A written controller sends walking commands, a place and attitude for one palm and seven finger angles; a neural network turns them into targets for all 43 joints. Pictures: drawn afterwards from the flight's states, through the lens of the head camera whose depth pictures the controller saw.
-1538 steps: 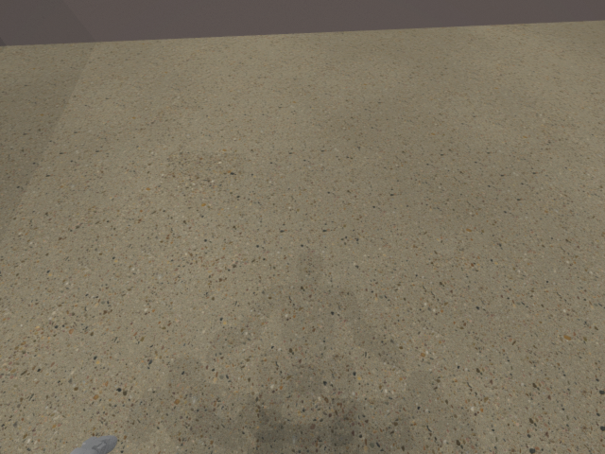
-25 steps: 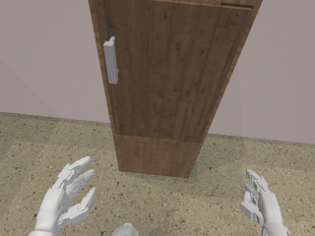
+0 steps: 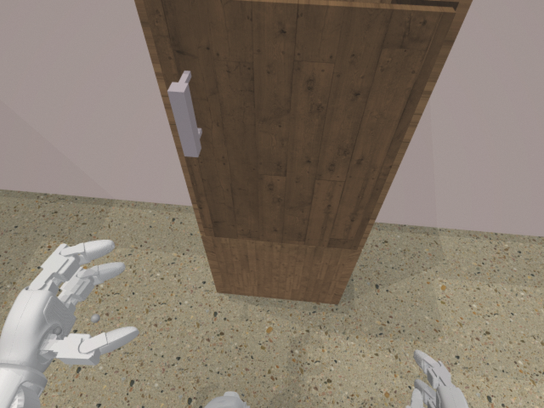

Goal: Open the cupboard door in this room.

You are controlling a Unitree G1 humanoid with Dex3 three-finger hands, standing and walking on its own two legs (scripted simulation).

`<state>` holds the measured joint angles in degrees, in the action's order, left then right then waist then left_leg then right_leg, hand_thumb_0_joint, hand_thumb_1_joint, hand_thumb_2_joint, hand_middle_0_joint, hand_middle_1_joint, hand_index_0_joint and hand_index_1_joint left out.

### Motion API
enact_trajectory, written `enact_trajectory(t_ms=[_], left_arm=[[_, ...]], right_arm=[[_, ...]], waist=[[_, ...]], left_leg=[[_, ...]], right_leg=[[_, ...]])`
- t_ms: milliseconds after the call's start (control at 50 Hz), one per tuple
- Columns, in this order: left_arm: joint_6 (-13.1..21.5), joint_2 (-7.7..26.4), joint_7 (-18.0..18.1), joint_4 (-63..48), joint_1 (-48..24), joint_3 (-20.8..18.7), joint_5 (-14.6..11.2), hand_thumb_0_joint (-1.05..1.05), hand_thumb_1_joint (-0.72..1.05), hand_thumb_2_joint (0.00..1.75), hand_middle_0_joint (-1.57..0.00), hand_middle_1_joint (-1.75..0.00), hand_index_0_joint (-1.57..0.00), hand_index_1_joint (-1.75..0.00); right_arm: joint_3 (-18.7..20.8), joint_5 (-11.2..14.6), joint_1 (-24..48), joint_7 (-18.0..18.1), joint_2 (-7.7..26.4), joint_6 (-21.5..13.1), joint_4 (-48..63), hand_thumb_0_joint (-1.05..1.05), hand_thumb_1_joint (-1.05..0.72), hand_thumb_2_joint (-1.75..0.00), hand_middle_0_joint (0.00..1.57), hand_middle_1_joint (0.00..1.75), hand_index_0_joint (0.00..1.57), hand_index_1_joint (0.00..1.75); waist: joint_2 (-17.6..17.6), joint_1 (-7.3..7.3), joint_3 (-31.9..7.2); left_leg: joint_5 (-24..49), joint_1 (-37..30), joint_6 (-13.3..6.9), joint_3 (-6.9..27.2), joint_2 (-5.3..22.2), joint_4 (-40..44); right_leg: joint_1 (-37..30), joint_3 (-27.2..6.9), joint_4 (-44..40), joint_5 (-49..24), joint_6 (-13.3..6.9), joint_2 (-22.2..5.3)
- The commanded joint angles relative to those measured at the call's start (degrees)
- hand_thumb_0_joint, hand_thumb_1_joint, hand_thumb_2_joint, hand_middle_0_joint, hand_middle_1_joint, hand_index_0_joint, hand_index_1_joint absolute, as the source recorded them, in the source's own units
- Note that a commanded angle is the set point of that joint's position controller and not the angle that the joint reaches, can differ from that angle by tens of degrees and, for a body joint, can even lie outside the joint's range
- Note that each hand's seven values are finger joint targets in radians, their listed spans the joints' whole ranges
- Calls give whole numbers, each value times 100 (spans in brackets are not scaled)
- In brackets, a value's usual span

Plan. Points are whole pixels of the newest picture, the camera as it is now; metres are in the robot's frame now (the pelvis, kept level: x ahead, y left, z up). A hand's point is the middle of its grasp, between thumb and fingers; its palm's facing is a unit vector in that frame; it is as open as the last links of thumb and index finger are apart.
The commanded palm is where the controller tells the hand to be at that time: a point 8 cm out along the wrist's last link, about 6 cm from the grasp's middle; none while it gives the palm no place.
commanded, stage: raise the hand with hooked fingers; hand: left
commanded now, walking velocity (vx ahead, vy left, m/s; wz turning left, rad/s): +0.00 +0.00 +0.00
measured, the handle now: (189, 114) +0.54 +0.17 +0.13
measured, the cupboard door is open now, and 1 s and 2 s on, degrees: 0 0 0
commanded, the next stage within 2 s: move the hooked fingers beside the handle in 1.18 s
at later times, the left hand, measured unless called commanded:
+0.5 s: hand (47, 264) +0.25 +0.28 +0.13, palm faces +0.01 -1.00 -0.06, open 13.9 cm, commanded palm +0.23 +0.33 +0.14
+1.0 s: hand (43, 235) +0.28 +0.29 +0.15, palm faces +0.00 -1.00 -0.04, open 14.0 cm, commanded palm +0.25 +0.34 +0.16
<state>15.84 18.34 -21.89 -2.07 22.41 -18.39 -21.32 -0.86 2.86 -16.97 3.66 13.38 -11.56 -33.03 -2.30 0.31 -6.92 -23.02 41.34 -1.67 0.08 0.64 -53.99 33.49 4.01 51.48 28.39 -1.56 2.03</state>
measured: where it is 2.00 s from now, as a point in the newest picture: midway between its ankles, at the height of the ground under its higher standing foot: outside the picture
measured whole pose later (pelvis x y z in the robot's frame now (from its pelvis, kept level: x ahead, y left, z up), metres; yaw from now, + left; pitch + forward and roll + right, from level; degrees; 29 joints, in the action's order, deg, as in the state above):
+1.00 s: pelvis -0.01 +0.02 +0.03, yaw +0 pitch +3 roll -2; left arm 4.6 26.4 -28.2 17.4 -4.1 -24.6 -19.9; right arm -3.0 4.3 -17.0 5.8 16.3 -11.7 -32.4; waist -1.3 0.2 -2.8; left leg -16.1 26.5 -2.9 -1.0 -0.5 -39.5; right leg 18.9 2.8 36.6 20.7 -0.4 1.1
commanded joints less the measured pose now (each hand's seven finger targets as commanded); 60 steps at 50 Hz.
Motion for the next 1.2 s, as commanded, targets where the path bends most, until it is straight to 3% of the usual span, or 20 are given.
enact_trajectory(t_ms=[0,20,60,160,340,480,600,640,660,700,740,780,820,860,920,960,1020,1180], left_arm=[[392,1033,-157,-978,-427,-516,-171,0,-20,43,-28,-100,-28,-100],[376,1125,-158,-962,-513,-588,-204,0,-22,42,-28,-102,-28,-102],[390,1218,-119,-1106,-691,-618,-179,0,-27,40,-28,-105,-28,-105],[244,1373,-46,-897,-1291,-679,-174,0,-38,35,-29,-112,-29,-112],[-396,1749,-350,-73,-2464,-840,-185,0,-50,30,-30,-120,-30,-120],[-604,2020,-545,369,-3478,-908,-141,0,-50,30,-30,-120,-30,-120],[-706,2389,-637,668,-4121,-1110,-85,0,-50,30,-30,-120,-30,-120],[-753,2487,-680,789,-4284,-1155,-91,0,-50,30,-30,-120,-30,-120],[-790,2562,-701,899,-4346,-1215,-88,0,-50,30,-30,-120,-30,-120],[-846,2323,-762,1065,-4129,-1045,-91,0,-50,30,-30,-120,-30,-120],[-924,2264,-826,1310,-3879,-1041,-114,0,-50,30,-30,-120,-30,-120],[-938,2309,-843,1146,-3997,-1016,-99,0,-50,30,-30,-120,-30,-120],[-887,2387,-779,1015,-4116,-1089,-127,0,-50,30,-30,-120,-30,-120],[-810,2461,-716,828,-4193,-1169,-86,0,-50,30,-30,-120,-30,-120],[-664,2612,-605,573,-4213,-1314,-62,0,-50,30,-30,-120,-30,-120],[-618,2489,-582,546,-4205,-1240,-31,0,-50,30,-30,-120,-30,-120],[-672,2462,-601,739,-4189,-1214,-47,0,-50,30,-30,-120,-30,-120],[-782,2327,-710,928,-4174,-1075,-52,0,-50,30,-30,-120,-30,-120]], right_arm=[[367,29,488,53,889,-451,1014,0,-90,-90,20,30,20,30],[362,24,497,64,909,-460,1028,0,-90,-90,20,30,20,30],[344,41,450,73,917,-473,1028,0,-90,-90,20,30,20,30],[282,65,456,111,966,-450,1002,0,-90,-90,20,30,20,30],[167,110,547,214,1023,-349,1026,0,-90,-90,20,30,20,30],[101,129,610,281,1027,-337,976,0,-90,-90,20,30,20,30],[70,143,628,317,1047,-352,941,0,-90,-90,20,30,20,30],[69,152,613,321,1067,-336,923,0,-90,-90,20,30,20,30],[69,150,593,326,1071,-337,912,0,-90,-90,20,30,20,30],[81,161,574,306,1071,-350,935,0,-90,-90,20,30,20,30],[100,164,534,272,1092,-342,957,0,-90,-90,20,30,20,30],[118,166,548,243,1108,-334,982,0,-90,-90,20,30,20,30],[123,154,551,240,1104,-326,983,0,-90,-90,20,30,20,30],[128,142,529,236,1099,-333,993,0,-90,-90,20,30,20,30],[142,111,514,248,1089,-344,963,0,-90,-90,20,30,20,30],[128,117,505,253,1066,-348,939,0,-90,-90,20,30,20,30],[127,118,478,280,1080,-330,887,0,-90,-90,20,30,20,30],[129,139,505,284,1078,-303,891,0,-90,-90,20,30,20,30]], waist=[[40,-87,-1034],[-17,-137,-968],[-208,-116,-1060],[-440,-84,-762],[-358,-76,-542],[-269,-32,-496],[-480,-78,-563],[-357,-70,-619],[-406,-82,-644],[-367,-88,-595],[-92,-124,-568],[-308,-119,-567],[-164,-124,-473],[-402,-122,-663],[-465,-139,-780],[-651,-107,-778],[-400,-86,-606],[-338,-55,-671]], left_leg=[[1594,-1459,-37,230,-34,748],[1652,-1474,-42,226,-49,772],[1694,-1710,-38,236,-22,904],[1422,-1935,-10,296,9,1210],[1235,-2247,-17,336,3,1609],[968,-2496,-28,411,9,1866],[886,-2717,-22,466,-5,2073],[972,-2749,-33,425,-3,2085],[985,-2790,-33,436,-6,2101],[1012,-2815,-20,471,0,2143],[1198,-2725,-46,387,-18,2091],[1124,-2730,-37,382,-26,2107],[1120,-2668,-46,376,-28,2112],[1169,-2843,-39,389,-17,2131],[1283,-2952,-31,376,-7,2124],[1306,-3050,-10,412,15,2177],[1246,-2955,-28,404,12,2184],[1504,-2996,-40,349,-16,2110]], right_leg=[[-169,-194,-875,-1957,115,-54],[-251,-228,-903,-2007,92,-37],[-263,-150,-931,-1955,60,-28],[-257,-66,-1130,-1620,21,0],[-538,-69,-1561,-1536,3,23],[-615,-84,-1815,-1289,7,16],[-762,-90,-1939,-1236,-24,-5],[-874,-118,-2016,-1289,-23,4],[-867,-115,-2026,-1314,-25,3],[-834,-67,-2001,-1355,-28,5],[-929,-101,-2048,-1526,-18,10],[-844,-103,-2025,-1459,-12,4],[-937,-126,-2070,-1430,-39,6],[-872,-105,-2019,-1462,-34,20],[-996,-127,-2022,-1546,-48,15],[-926,-90,-2003,-1565,-42,26],[-959,-103,-2075,-1569,-44,24],[-931,-95,-2057,-1830,-7,14]])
